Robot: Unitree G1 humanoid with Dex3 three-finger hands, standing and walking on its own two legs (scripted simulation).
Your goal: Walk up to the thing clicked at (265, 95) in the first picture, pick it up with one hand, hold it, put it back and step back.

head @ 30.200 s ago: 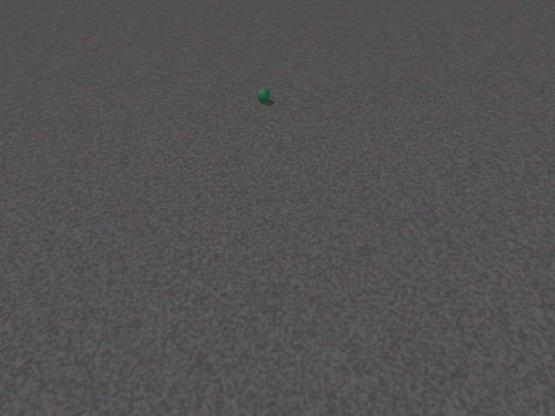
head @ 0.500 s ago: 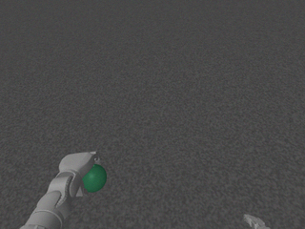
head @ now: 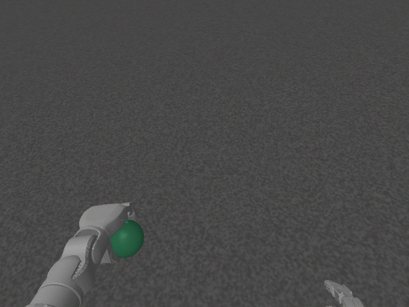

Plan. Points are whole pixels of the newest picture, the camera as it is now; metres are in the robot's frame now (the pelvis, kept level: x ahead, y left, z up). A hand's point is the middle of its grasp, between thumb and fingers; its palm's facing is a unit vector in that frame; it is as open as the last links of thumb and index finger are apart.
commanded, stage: hold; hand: left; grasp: from above
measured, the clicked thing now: (125, 238) +0.31 +0.21 -0.06
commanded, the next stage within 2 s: crouch in 0.50 s
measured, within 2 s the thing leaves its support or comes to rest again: neither
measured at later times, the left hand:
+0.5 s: hand (111, 240) +0.29 +0.23 -0.04, palm faces -0.46 -0.05 -0.89, open 10.9 cm
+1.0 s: hand (118, 252) +0.29 +0.23 -0.10, palm faces -0.48 -0.01 -0.88, open 11.0 cm
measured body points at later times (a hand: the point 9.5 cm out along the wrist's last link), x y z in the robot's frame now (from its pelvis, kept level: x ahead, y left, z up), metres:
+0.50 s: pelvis +0.00 +0.00 +0.00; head +0.01 -0.02 +0.45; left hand +0.31 +0.23 +0.01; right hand +0.15 -0.25 -0.11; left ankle +0.02 +0.13 -0.74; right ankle +0.02 -0.13 -0.74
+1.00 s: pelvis -0.01 +0.00 -0.02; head +0.04 +0.00 +0.43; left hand +0.31 +0.23 -0.05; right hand +0.12 -0.26 -0.13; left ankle +0.02 +0.13 -0.74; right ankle +0.02 -0.13 -0.74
